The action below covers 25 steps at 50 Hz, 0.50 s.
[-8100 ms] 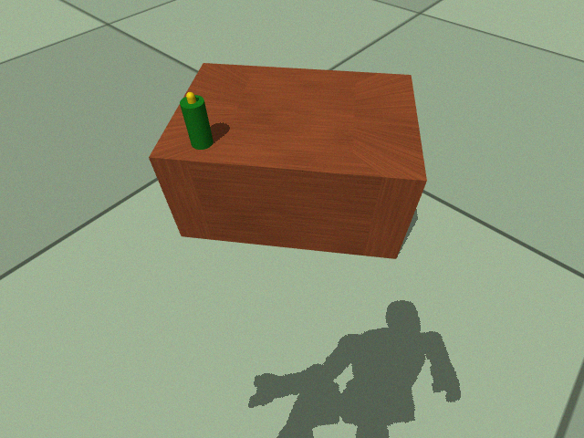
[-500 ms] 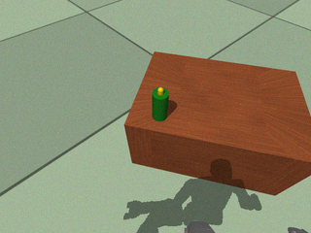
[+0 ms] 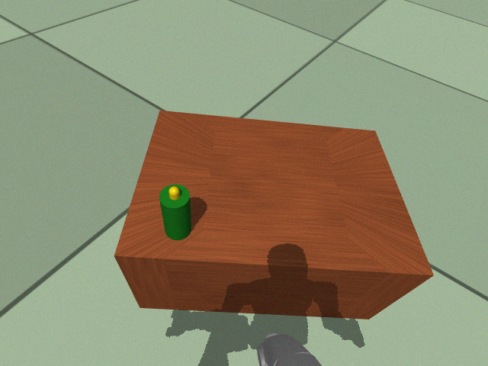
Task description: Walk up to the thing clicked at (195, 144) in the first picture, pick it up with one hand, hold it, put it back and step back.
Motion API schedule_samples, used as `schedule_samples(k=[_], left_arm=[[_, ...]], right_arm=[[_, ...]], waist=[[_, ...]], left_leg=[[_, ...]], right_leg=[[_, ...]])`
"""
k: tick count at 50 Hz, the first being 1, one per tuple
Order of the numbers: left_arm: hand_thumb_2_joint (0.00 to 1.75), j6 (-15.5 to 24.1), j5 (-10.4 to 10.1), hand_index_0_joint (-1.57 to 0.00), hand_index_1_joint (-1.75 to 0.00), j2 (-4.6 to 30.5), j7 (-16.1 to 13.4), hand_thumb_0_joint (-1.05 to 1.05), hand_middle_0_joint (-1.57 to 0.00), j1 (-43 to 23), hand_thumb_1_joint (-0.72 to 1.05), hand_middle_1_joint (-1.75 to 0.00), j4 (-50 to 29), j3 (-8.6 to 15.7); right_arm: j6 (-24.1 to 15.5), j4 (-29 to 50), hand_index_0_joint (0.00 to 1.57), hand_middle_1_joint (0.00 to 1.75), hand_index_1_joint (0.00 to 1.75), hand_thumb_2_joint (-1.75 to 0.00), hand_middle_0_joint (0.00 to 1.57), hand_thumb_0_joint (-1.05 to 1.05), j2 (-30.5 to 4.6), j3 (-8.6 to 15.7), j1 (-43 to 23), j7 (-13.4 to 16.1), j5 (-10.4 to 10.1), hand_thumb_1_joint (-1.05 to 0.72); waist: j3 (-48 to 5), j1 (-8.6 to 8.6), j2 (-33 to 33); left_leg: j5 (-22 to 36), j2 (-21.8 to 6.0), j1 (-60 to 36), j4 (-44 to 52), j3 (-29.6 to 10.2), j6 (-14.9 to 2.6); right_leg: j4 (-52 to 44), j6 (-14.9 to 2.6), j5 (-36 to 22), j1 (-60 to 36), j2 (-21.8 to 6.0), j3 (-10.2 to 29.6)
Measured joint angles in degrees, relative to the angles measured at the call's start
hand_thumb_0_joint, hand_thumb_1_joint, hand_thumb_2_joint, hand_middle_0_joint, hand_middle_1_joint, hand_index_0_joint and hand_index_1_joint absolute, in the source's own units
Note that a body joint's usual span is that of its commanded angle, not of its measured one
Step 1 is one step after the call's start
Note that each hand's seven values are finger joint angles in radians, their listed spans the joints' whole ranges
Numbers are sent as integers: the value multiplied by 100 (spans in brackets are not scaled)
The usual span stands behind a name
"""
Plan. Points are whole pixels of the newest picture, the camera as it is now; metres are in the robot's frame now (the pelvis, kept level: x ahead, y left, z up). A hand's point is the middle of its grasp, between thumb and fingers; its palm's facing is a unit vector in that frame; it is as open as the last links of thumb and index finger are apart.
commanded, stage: walk up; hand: left
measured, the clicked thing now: (176, 210) +0.53 +0.14 -0.23
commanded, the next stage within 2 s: none
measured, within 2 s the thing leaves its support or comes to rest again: neither
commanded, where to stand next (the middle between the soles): +0.11 -0.04 m, yaw -4 degrees
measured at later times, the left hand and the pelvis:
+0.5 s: hand (149, 317) +0.23 +0.16 -0.15, palm faces -0.09 -0.92 -0.38, open 7.3 cm; pelvis +0.07 -0.07 -0.02, yaw -4 degrees
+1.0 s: hand out of the picture +0.11 +0.21 -0.16, palm faces -0.11 -0.91 -0.40, open 7.3 cm; pelvis +0.03 -0.06 -0.01, yaw -6 degrees
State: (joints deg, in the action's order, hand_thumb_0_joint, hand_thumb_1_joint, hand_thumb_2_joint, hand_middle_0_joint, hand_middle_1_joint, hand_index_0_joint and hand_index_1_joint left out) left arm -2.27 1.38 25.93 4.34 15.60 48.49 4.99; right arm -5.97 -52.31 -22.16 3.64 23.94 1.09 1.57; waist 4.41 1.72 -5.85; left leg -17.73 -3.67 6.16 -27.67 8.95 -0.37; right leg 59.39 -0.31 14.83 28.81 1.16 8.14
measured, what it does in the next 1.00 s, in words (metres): steps on the spot: right foot, then left foot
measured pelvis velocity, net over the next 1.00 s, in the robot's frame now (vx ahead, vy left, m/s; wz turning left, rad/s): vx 0.03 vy -0.06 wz -0.10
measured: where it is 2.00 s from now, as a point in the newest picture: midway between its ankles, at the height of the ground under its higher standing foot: outside the picture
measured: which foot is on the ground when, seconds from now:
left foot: down 0.00-0.20, up 0.22-0.56, down 0.58-1.00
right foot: up 0.00-0.16, down 0.18-0.64, up 0.66-0.86, down 0.88-1.00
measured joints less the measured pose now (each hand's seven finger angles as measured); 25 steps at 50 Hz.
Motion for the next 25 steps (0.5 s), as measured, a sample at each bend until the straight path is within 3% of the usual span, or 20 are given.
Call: schedule_samples(k=[5, 8, 9, 11, 13, 16, 20, 25], left_arm=[[90, 56, -84, -20, -30, 36, -58, 0, -20, -384, 91, -29, -93, -21], [90, 119, -91, -20, -30, -38, -81, 0, -20, -583, 91, -29, -58, -98], [90, 152, -88, -20, -30, -55, -89, 0, -20, -624, 91, -29, -41, -123], [90, 226, -62, -20, -30, -238, -156, 0, -20, -800, 91, -29, 25, -123], [90, 250, -66, -20, -30, -376, -220, 0, -20, -907, 91, -29, -49, -202], [90, 245, -127, -20, -30, -540, -308, 0, -20, -980, 91, -29, -121, -315], [90, 276, -110, -21, -30, -638, -399, 0, -20, -976, 91, -30, -86, -385], [90, 283, -66, -21, -30, -618, -448, 0, -20, -977, 90, -30, -30, -377]], right_arm=[[72, 184, 21, 30, 30, -90, 21, 1, -104, -9, -61, -64, 33, -90], [204, 299, 21, 30, 30, -90, 21, 1, -201, -33, -201, -112, 6, -90], [255, 332, 21, 30, 30, -90, 21, 1, -227, -42, -231, -117, -18, -90], [377, 315, 21, 30, 30, -90, 20, 1, -303, -48, -472, -100, -80, -90], [484, 347, 20, 30, 30, -90, 20, 1, -258, -90, -696, -58, -129, -90], [553, 321, 20, 30, 30, -90, 20, 1, -142, -191, -901, -34, -188, -90], [592, 238, 20, 30, 30, -90, 20, 1, -23, -282, -1009, -57, -162, -90], [659, 60, 21, 30, 30, -90, 20, 1, 16, -277, -1134, -69, -114, -90]], waist=[[365, 72, 113], [450, 131, 245], [438, 154, 287], [590, 154, 635], [692, 109, 745], [645, -5, 784], [407, -93, 828], [266, -147, 817]], left_leg=[[-116, -150, -268, 136, 141, 168], [-458, -245, -186, -264, 218, 291], [-651, -287, -95, -563, 214, 292], [-964, -514, 256, -1544, -95, 101], [-1297, -258, 729, -2634, -538, 5], [-1458, 30, 1258, -3502, -767, -31], [-1253, 90, 1558, -3340, -959, -61], [-1107, 105, 1491, -2420, -1045, -38]], right_leg=[[-1391, 13, -284, -25, -354, -338], [-2301, -44, -562, -341, -390, -625], [-2562, -75, -725, -523, -355, -686], [-2379, -49, -546, -548, -99, -798], [-2178, -93, -385, -512, -33, -774], [-2251, -165, -361, -609, -14, -714], [-2282, -230, -303, -679, 59, -758], [-2079, -253, -180, -602, 131, -859]])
